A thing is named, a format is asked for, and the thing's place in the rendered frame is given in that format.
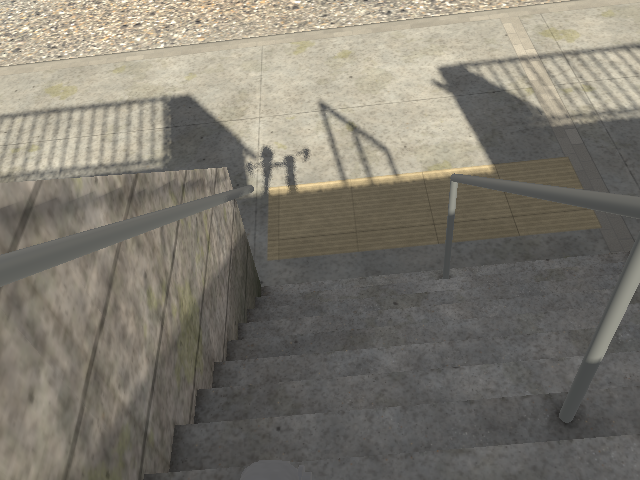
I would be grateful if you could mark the stairs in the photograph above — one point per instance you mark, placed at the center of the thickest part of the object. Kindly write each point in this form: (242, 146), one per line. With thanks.
(413, 377)

